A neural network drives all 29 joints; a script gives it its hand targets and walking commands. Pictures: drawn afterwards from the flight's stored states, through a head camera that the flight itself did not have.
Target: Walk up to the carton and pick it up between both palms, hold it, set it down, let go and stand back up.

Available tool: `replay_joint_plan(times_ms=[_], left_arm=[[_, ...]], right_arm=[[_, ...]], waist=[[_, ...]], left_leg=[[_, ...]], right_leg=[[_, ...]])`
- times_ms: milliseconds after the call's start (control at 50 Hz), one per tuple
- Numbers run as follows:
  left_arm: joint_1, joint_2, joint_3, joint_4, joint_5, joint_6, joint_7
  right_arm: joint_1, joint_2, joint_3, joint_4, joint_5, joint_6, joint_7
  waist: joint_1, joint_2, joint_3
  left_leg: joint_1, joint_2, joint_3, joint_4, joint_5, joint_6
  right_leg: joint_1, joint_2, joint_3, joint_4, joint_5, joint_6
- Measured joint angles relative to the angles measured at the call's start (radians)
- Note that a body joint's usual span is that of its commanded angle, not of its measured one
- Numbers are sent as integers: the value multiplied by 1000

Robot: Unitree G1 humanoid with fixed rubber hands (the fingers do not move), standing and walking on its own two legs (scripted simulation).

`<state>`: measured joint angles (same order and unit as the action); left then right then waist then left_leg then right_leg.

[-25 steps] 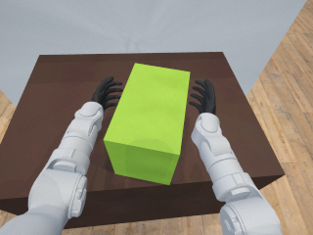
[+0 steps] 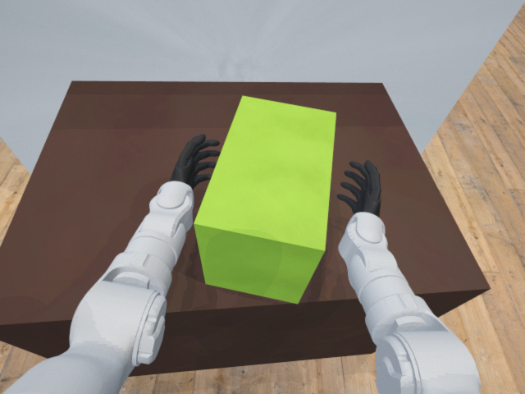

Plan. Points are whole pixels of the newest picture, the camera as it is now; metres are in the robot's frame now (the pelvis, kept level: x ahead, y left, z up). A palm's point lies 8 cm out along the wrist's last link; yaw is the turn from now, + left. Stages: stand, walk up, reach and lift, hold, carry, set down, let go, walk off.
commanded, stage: reach and lift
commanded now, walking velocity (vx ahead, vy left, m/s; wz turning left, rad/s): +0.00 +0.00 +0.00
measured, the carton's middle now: (270, 199) +0.44 +0.00 +0.00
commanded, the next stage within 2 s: none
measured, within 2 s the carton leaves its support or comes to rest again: neither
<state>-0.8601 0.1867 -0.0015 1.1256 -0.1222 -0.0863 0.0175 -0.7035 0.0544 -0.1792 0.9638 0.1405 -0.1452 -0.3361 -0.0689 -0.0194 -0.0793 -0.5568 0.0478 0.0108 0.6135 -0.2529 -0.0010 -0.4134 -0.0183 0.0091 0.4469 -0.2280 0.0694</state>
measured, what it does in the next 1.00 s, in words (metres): stands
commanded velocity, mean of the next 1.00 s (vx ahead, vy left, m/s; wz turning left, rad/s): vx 0.00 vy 0.00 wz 0.00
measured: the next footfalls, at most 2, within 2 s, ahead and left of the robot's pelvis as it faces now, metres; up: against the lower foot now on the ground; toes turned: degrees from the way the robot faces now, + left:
none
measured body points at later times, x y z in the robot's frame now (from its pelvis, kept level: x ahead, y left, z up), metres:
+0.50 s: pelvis +0.00 +0.00 +0.00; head +0.07 +0.03 +0.45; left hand +0.46 +0.12 +0.05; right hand +0.39 -0.14 +0.04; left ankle +0.02 +0.10 -0.73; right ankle -0.01 -0.17 -0.73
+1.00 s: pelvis +0.00 -0.01 +0.01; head +0.08 +0.03 +0.45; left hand +0.46 +0.12 +0.05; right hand +0.39 -0.14 +0.04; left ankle +0.02 +0.10 -0.73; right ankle -0.01 -0.17 -0.73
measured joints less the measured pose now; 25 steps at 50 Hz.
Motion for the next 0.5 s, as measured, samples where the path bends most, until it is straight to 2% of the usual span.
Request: replay_joint_plan(times_ms=[100, 200, 300, 420, 500], left_arm=[[-23, -27, 0, 20, 8, -15, 5], [-32, -37, 22, 29, 83, -21, -1], [-32, -53, 103, 32, 172, -42, -21], [-32, -85, 265, 40, 331, -83, -64], [-27, -98, 343, 42, 394, -109, -87]], right_arm=[[-1, 43, -49, 20, -52, -13, 5], [0, 84, -118, 20, -121, -53, 6], [0, 107, -187, 20, -216, -106, 31], [-2, 176, -383, 20, -392, -182, 85], [-2, 201, -453, 20, -476, -218, 100]], waist=[[0, 0, 0], [0, 0, 1], [0, 0, 7], [0, -1, 5], [0, -1, -1]], left_leg=[[0, 0, 0, 0, 0, 0], [0, 0, 0, 0, 0, 1], [0, 0, 0, 0, 0, 2], [0, 0, 1, -13, 5, 6], [0, 0, 1, -36, 18, 6]], right_leg=[[-2, 0, 0, 3, -2, 0], [-3, 0, 0, 5, -4, 1], [-3, 0, 0, 5, -4, 1], [-3, 0, 0, -9, 1, 0], [-2, 0, 0, -33, 15, -2]])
